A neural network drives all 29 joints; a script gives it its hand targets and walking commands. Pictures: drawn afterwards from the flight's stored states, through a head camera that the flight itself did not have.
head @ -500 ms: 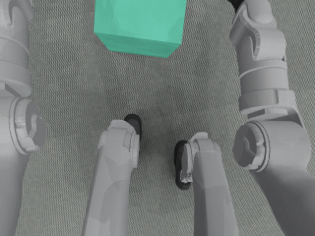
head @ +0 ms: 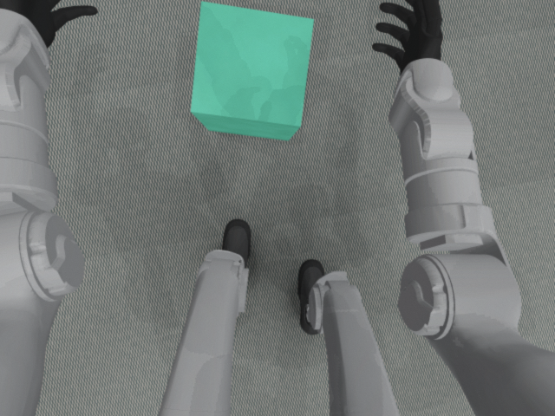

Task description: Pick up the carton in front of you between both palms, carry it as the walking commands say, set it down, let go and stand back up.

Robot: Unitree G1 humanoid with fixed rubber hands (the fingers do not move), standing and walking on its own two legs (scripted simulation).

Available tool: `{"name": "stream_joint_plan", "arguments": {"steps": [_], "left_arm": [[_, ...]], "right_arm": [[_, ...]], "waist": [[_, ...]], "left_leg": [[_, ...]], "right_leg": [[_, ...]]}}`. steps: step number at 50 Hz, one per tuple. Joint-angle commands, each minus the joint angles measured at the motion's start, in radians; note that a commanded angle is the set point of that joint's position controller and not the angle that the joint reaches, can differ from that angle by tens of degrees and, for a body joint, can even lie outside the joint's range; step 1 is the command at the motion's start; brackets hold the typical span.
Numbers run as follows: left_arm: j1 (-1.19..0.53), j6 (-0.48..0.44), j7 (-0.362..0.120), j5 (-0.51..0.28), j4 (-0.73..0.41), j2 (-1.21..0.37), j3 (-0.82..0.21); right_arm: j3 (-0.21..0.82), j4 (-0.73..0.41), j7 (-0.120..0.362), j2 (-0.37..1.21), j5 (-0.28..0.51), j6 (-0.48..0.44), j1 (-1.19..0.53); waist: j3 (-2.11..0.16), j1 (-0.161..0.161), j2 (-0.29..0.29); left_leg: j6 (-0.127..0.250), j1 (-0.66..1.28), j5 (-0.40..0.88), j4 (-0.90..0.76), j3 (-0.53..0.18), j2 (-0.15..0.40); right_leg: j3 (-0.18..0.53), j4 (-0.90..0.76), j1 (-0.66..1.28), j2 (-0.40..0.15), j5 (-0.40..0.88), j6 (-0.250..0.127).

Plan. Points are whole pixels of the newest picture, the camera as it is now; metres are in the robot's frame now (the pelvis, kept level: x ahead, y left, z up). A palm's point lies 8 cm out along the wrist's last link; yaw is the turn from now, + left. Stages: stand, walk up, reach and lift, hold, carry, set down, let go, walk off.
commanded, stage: let go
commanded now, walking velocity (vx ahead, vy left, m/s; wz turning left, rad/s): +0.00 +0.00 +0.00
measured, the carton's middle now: (252, 83) +0.59 +0.11 -0.51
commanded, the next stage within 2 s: stand in 1.34 s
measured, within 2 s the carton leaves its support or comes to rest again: neither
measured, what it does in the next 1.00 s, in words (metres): rises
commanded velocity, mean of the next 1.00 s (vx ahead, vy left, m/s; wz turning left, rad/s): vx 0.00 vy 0.00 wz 0.00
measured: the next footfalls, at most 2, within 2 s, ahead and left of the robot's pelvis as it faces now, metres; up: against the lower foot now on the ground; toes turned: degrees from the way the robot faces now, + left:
none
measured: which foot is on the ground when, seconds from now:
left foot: down 0.00-1.00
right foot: down 0.00-1.00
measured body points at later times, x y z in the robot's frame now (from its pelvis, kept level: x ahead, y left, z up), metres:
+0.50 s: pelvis +0.06 +0.03 +0.10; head +0.27 +0.06 +0.49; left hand +0.39 +0.31 +0.00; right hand +0.43 -0.13 -0.01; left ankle +0.12 +0.10 -0.60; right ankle +0.04 -0.12 -0.60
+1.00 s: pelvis +0.09 -0.02 +0.14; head +0.09 -0.01 +0.59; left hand +0.24 +0.22 +0.07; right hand +0.28 -0.24 +0.07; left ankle +0.12 +0.10 -0.60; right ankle +0.04 -0.12 -0.60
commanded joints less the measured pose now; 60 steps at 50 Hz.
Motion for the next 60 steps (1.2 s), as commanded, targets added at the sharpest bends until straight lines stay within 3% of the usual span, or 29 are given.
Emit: {"name": "stream_joint_plan", "arguments": {"steps": [1, 2, 3, 6, 7, 8, 9, 12, 13, 14, 17, 18, 21, 22, 36, 37, 38, 40, 41, 42, 43, 44, 47, 48, 51, 53, 54, 55, 60], "left_arm": [[-0.081, -0.018, 0.007, -0.006, -0.162, 0.084, -0.038], [0.028, -0.01, 0.002, 0.056, -0.07, 0.135, 0.032], [0.094, -0.003, 0.001, 0.04, -0.058, 0.061, -0.043], [0.154, -0.027, 0.011, 0.132, -0.195, 0.093, 0.004], [0.248, -0.039, 0.008, 0.127, -0.281, -0.034, -0.058], [0.294, -0.066, 0.01, 0.089, -0.321, -0.014, -0.029], [0.298, -0.082, 0.016, 0.116, -0.34, -0.032, -0.068], [0.441, -0.105, 0.037, 0.042, -0.356, -0.053, -0.06], [0.356, -0.128, 0.037, 0.051, -0.527, -0.003, -0.067], [0.428, -0.124, 0.046, 0.072, -0.454, -0.01, -0.033], [0.73, -0.132, 0.052, 0.031, -0.317, -0.152, -0.102], [0.729, -0.141, 0.055, 0.074, -0.32, -0.093, -0.079], [0.896, -0.16, 0.056, 0.022, -0.334, -0.126, -0.097], [0.951, -0.165, 0.06, 0.051, -0.346, -0.133, -0.121], [1.416, -0.212, 0.116, -0.027, -0.529, -0.172, -0.243], [1.375, -0.212, 0.117, -0.018, -0.679, -0.161, -0.23], [1.493, -0.196, 0.109, -0.022, -0.583, -0.21, -0.252], [1.527, -0.163, 0.116, 0.015, -0.607, -0.214, -0.222], [1.51, -0.162, 0.113, 0.008, -0.661, -0.221, -0.269], [1.532, -0.153, 0.121, 0.013, -0.655, -0.207, -0.237], [1.508, -0.137, 0.118, 0.014, -0.656, -0.212, -0.263], [1.519, -0.129, 0.113, 0.015, -0.649, -0.234, -0.256], [1.46, -0.109, 0.116, 0.026, -0.696, -0.19, -0.225], [1.46, -0.098, 0.109, 0.014, -0.625, -0.221, -0.301], [1.385, -0.074, 0.109, -0.004, -0.713, -0.172, -0.269], [1.444, -0.035, 0.103, 0.02, -0.63, -0.17, -0.242], [1.388, -0.041, 0.106, 0.018, -0.665, -0.156, -0.247], [1.432, -0.05, 0.108, 0.013, -0.669, -0.133, -0.225], [1.511, -0.096, 0.116, 0.017, -0.608, -0.164, -0.214]], "right_arm": [[0.01, -0.141, 0.014, -0.033, -0.054, -0.018, -0.05], [0.072, -0.078, 0.009, -0.041, -0.052, 0.005, -0.009], [-0.001, -0.065, 0.01, -0.069, -0.088, 0.002, 0.056], [0.025, -0.123, 0.041, -0.026, -0.085, -0.054, 0.206], [-0.056, -0.102, 0.045, -0.073, -0.134, -0.071, 0.336], [0.048, -0.181, 0.055, -0.024, -0.103, -0.093, 0.318], [0.014, -0.189, 0.061, -0.071, -0.087, -0.12, 0.303], [0.104, -0.234, 0.078, -0.023, -0.046, -0.163, 0.373], [0.078, -0.189, 0.086, -0.031, -0.011, -0.17, 0.395], [0.068, -0.216, 0.083, -0.069, 0.001, -0.182, 0.395], [0.122, -0.099, 0.109, -0.065, -0.039, -0.189, 0.595], [0.079, -0.095, 0.116, -0.025, -0.072, -0.211, 0.722], [0.114, -0.159, 0.137, -0.045, -0.075, -0.239, 0.796], [0.083, -0.085, 0.144, -0.039, -0.087, -0.237, 0.893], [0.229, -0.294, 0.225, -0.107, 0.011, -0.299, 1.176], [0.206, -0.261, 0.231, -0.127, 0.007, -0.302, 1.27], [0.186, -0.284, 0.223, -0.177, -0.009, -0.297, 1.252], [0.228, -0.221, 0.223, -0.121, 0.018, -0.272, 1.342], [0.206, -0.28, 0.234, -0.131, 0.003, -0.261, 1.312], [0.203, -0.22, 0.243, -0.121, 0.006, -0.259, 1.381], [0.228, -0.286, 0.246, -0.099, 0.036, -0.245, 1.346], [0.229, -0.274, 0.246, -0.131, 0.019, -0.249, 1.318], [0.222, -0.269, 0.257, -0.16, 0.021, -0.235, 1.25], [0.262, -0.219, 0.252, -0.134, 0.047, -0.22, 1.296], [0.247, -0.334, 0.249, -0.154, 0.014, -0.185, 1.276], [0.264, -0.293, 0.245, -0.148, 0.007, -0.172, 1.302], [0.168, -0.306, 0.237, -0.193, -0.039, -0.172, 1.227], [0.243, -0.335, 0.234, -0.144, -0.013, -0.181, 1.271], [0.24, -0.378, 0.221, -0.159, -0.005, -0.198, 1.323]], "waist": [[-1.147, -0.008, 0.021], [-1.131, 0.098, 0.059], [-1.071, -0.003, 0.072], [-1.126, 0.055, 0.144], [-1.121, -0.026, 0.229], [-1.126, 0.041, 0.105], [-0.999, 0.025, 0.179], [-1.002, 0.028, 0.106], [-0.999, -0.011, 0.18], [-1.048, 0.025, 0.155], [-0.787, 0.035, 0.132], [-0.81, -0.031, 0.097], [-0.771, 0.019, 0.111], [-0.719, -0.043, 0.094], [-0.413, -0.011, 0.046], [-0.452, -0.047, 0.07], [-0.425, -0.073, -0.003], [-0.236, -0.034, 0.043], [-0.256, -0.085, 0.065], [-0.157, -0.044, 0.053], [-0.059, -0.104, 0.033], [-0.021, -0.058, 0.017], [0.038, -0.062, -0.03], [0.102, -0.062, 0.064], [0.02, -0.1, -0.073], [0.054, -0.059, -0.04], [0.011, -0.099, -0.045], [-0.087, -0.028, -0.052], [-0.164, -0.066, -0.031]], "left_leg": [[-0.004, 1.29, 0.518, -0.12, -0.001, -0.025], [-0.013, 1.264, 0.476, -0.119, 0.016, -0.016], [-0.021, 1.285, 0.406, -0.161, -0.021, -0.011], [-0.009, 1.542, 0.646, -0.172, -0.047, 0.009], [-0.049, 1.542, 0.671, -0.184, -0.023, 0.008], [-0.02, 1.59, 0.66, -0.205, -0.067, 0.023], [-0.036, 1.598, 0.677, -0.227, -0.068, 0.019], [-0.007, 1.676, 0.703, -0.243, -0.086, 0.019], [-0.014, 1.687, 0.672, -0.281, -0.097, 0.02], [-0.012, 1.786, 0.779, -0.294, -0.133, 0.045], [-0.034, 1.616, 0.529, -0.385, -0.095, 0.043], [-0.012, 1.697, 0.646, -0.391, -0.148, 0.047], [-0.023, 1.746, 0.588, -0.424, -0.118, 0.054], [-0.029, 1.723, 0.649, -0.443, -0.135, 0.066], [-0.022, 1.693, 0.312, -0.628, -0.04, -0.004], [-0.041, 1.666, 0.291, -0.568, -0.012, -0.015], [-0.037, 1.774, 0.321, -0.599, -0.001, -0.008], [-0.041, 1.693, 0.175, -0.656, 0.028, -0.035], [-0.034, 1.794, 0.192, -0.697, -0.003, -0.01], [-0.046, 1.769, 0.126, -0.692, 0.019, -0.037], [-0.038, 1.812, 0.131, -0.697, 0.01, -0.025], [-0.056, 1.821, 0.15, -0.68, 0.022, -0.041], [-0.032, 1.865, 0.153, -0.7, -0.005, -0.03], [-0.033, 1.81, 0.162, -0.689, 0.009, -0.041], [-0.028, 1.903, 0.04, -0.671, -0.002, -0.033], [-0.041, 1.905, 0.075, -0.603, 0.033, -0.051], [-0.04, 1.902, 0.078, -0.654, 0.022, -0.031], [-0.041, 1.819, 0.107, -0.635, 0.011, -0.025], [-0.033, 1.843, 0.317, -0.63, 0.018, -0.026]], "right_leg": [[-0.059, -0.301, 0.258, 0.022, 0.206, 0.068], [-0.019, -0.342, 0.283, 0.01, 0.131, 0.059], [-0.05, -0.331, 0.269, 0.01, 0.162, 0.06], [-0.043, -0.382, 0.223, 0.012, 0.199, 0.046], [-0.02, -0.424, 0.236, -0.006, 0.263, 0.022], [-0.04, -0.407, 0.279, 0.009, 0.217, 0.034], [-0.042, -0.474, 0.131, -0.009, 0.177, 0.029], [-0.013, -0.495, 0.187, -0.005, 0.182, 0.018], [-0.008, -0.501, 0.186, -0.016, 0.189, -0.005], [-0.01, -0.519, 0.168, -0.01, 0.187, 0.005], [-0.003, -0.564, 0.336, -0.036, 0.174, 0.004], [0.001, -0.541, 0.323, -0.022, 0.225, 0.021], [0.024, -0.649, 0.405, -0.045, 0.157, 0.004], [0.004, -0.644, 0.394, -0.033, 0.176, 0.018], [0.021, -0.771, 0.963, -0.038, 0.236, -0.021], [0.044, -0.778, 0.978, -0.066, 0.199, -0.02], [0.024, -0.805, 1.0, -0.059, 0.268, -0.016], [0.053, -0.877, 1.016, -0.08, 0.143, -0.02], [0.012, -0.864, 1.004, -0.061, 0.167, -0.009], [0.033, -0.898, 0.982, -0.075, 0.091, -0.031], [0.036, -0.939, 0.921, -0.093, 0.111, -0.025], [0.04, -0.964, 0.932, -0.101, 0.095, -0.047], [0.032, -0.995, 0.837, -0.128, 0.023, -0.052], [0.071, -1.017, 0.864, -0.135, 0.047, -0.072], [0.033, -1.005, 0.864, -0.129, -0.044, -0.067], [0.077, -1.024, 0.829, -0.175, -0.094, -0.101], [0.036, -0.983, 0.899, -0.136, -0.009, -0.073], [0.047, -0.951, 1.04, -0.143, 0.044, -0.078], [0.049, -0.861, 1.139, -0.089, 0.473, -0.005]]}}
